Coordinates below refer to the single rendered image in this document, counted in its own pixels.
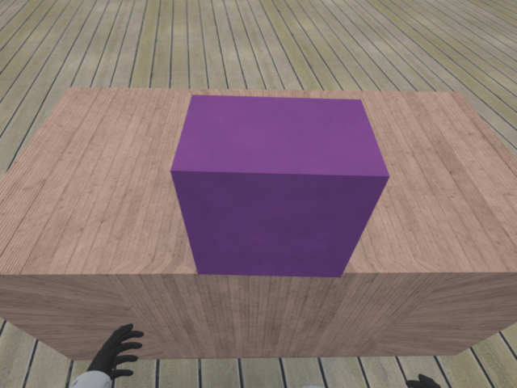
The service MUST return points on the left robot hand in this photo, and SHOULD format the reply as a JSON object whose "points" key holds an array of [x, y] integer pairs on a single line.
{"points": [[106, 359]]}

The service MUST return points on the left robot forearm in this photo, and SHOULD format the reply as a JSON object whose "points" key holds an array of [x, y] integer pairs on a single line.
{"points": [[92, 379]]}

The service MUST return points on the pedestal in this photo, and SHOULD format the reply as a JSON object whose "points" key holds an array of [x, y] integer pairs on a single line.
{"points": [[92, 238]]}

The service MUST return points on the carton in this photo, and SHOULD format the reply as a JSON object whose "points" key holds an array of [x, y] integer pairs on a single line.
{"points": [[275, 186]]}

